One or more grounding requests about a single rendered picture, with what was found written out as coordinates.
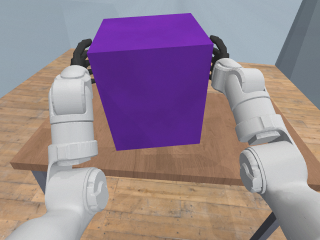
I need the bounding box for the robot right hand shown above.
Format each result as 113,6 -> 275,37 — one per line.
209,35 -> 230,80

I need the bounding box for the robot right upper arm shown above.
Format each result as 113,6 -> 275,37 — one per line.
239,140 -> 320,240

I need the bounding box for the left robot forearm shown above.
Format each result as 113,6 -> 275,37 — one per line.
44,65 -> 98,208

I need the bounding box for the table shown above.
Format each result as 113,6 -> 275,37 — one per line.
10,84 -> 320,240

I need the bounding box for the right robot forearm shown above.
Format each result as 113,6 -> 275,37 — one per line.
211,58 -> 308,181

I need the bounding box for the carton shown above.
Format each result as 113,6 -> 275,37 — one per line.
87,13 -> 214,151

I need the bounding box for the robot left hand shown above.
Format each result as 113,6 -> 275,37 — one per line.
70,38 -> 96,84

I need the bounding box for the robot left upper arm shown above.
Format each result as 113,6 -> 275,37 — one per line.
4,167 -> 109,240

